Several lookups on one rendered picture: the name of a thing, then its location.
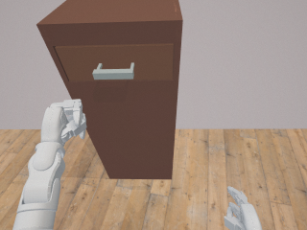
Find left robot forearm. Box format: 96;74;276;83
12;141;65;230

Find robot right hand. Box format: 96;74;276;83
224;186;263;230

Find drawer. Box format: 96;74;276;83
55;43;174;81

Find cabinet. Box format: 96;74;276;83
36;0;183;180

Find robot left hand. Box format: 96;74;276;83
40;99;87;147

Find handle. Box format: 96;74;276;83
92;62;134;80

